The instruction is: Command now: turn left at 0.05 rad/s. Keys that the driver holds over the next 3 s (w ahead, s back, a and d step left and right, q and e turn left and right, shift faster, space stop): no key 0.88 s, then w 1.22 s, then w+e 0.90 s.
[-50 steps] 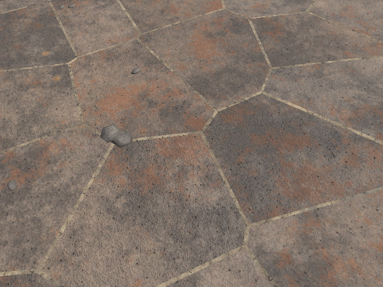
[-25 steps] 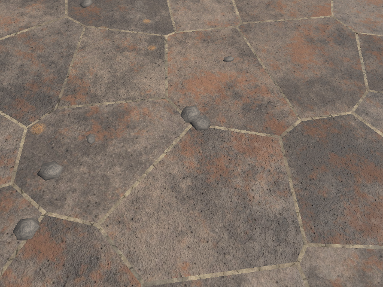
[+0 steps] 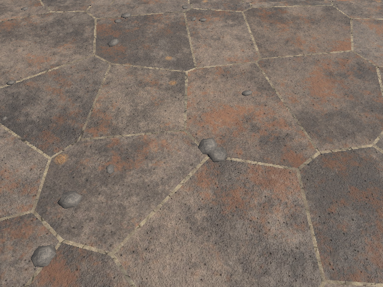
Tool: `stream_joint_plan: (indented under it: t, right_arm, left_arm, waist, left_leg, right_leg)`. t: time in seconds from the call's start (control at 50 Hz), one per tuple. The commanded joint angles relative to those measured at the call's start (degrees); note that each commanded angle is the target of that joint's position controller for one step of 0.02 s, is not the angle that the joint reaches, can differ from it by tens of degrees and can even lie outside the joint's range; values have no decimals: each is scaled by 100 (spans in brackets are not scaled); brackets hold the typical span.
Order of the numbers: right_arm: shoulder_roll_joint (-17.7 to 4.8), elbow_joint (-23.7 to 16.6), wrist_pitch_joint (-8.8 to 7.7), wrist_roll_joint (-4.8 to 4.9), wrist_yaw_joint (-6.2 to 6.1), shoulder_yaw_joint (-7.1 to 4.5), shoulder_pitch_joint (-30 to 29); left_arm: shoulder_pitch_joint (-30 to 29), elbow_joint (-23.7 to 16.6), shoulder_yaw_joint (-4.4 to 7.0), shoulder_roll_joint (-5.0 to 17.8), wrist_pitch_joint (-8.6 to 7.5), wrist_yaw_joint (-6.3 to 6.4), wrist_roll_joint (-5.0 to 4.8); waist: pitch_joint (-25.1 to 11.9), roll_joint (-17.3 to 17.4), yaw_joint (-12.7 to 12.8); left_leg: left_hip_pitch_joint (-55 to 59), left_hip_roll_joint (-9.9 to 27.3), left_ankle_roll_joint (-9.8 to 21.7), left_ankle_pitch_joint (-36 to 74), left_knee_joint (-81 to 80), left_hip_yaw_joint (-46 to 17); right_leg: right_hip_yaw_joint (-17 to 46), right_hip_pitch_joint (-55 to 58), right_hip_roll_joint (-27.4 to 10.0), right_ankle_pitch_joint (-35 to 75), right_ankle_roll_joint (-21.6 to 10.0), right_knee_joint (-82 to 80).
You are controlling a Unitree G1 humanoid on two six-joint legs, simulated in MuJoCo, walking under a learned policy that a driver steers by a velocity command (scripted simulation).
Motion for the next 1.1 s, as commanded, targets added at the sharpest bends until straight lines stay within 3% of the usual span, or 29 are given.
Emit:
stream_joint_plan:
  t: [0.02,0.46,0.88,0.92,0.94,0.96,0.98,1.02,1.06,1.1]
  right_arm:
    - [-554,-282,-97,14,-34,-155,-152]
    - [-570,753,-40,50,-192,-189,-26]
    - [-496,1576,-65,64,-231,-92,103]
    - [-391,1653,-58,86,-241,-61,187]
    - [-407,1610,-80,116,-239,-66,112]
    - [-427,1499,-143,128,-219,-62,-64]
    - [-429,1358,-239,143,-180,-49,-270]
    - [-462,1245,-406,203,-82,-74,-440]
    - [-450,1245,-538,244,9,-89,-342]
    - [-374,1237,-637,248,62,-85,-399]
  left_arm:
    - [-40,-307,166,734,-54,32,-15]
    - [134,562,79,701,-60,-1,-54]
    - [463,1196,-10,669,-23,42,-68]
    - [596,1280,17,742,7,72,-96]
    - [636,1270,89,968,27,96,-142]
    - [799,1280,146,1144,29,116,-175]
    - [878,1278,217,1322,0,133,-192]
    - [940,1252,249,1263,-123,134,-135]
    - [831,1157,240,1104,-190,104,-210]
    - [725,1093,260,1133,-188,85,-266]
  waist:
    - [-248,-74,70]
    - [-80,-104,44]
    - [65,-103,69]
    - [29,-288,108]
    - [176,-569,173]
    - [361,-862,267]
    - [604,-1061,334]
    - [898,-926,355]
    - [780,-661,245]
    - [541,-663,203]
  left_leg:
    - [142,321,126,907,-361,-305]
    - [578,341,20,1260,-513,-237]
    - [466,307,-52,1039,-697,-75]
    - [313,60,-30,-110,-442,223]
    - [-65,-121,-7,-868,-3,470]
    - [-608,-127,22,-1170,520,611]
    - [-994,103,67,-1097,1113,618]
    - [-1847,530,164,-1366,2092,363]
    - [-2116,747,255,-1327,1873,347]
    - [-1338,629,243,-934,928,628]
  right_leg:
    - [436,-4,-421,699,-186,-600]
    - [321,36,-274,913,-198,-867]
    - [331,66,-227,774,-257,-1058]
    - [458,80,-227,-861,-369,-1302]
    - [834,44,-439,-1907,-581,-1535]
    - [1542,90,-946,-2787,-887,-1931]
    - [2303,3,-1556,-3125,-1228,-2292]
    - [2884,242,-2054,-2543,-1563,-2524]
    - [2445,699,-1898,-1805,-1385,-2410]
    - [1639,525,-1461,-1060,-1125,-2249]
Next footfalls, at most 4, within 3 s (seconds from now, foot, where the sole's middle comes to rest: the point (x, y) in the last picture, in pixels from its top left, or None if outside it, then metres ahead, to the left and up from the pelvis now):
1.20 left None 0.12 0.13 -0.77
1.68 right None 0.49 -0.09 -0.77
2.22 left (161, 217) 0.79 0.16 -0.77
2.78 right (230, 167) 1.03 -0.13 -0.77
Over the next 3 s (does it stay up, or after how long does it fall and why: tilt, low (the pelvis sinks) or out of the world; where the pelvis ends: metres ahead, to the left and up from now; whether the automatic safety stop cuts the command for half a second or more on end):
stays up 1.01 -0.06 0.01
